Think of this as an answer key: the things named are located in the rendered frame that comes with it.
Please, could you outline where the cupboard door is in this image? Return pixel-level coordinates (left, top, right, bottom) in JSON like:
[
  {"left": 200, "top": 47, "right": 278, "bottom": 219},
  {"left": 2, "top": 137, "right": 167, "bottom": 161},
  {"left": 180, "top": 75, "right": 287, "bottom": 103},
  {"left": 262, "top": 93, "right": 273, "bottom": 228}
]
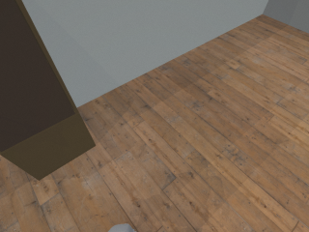
[{"left": 0, "top": 0, "right": 75, "bottom": 152}]

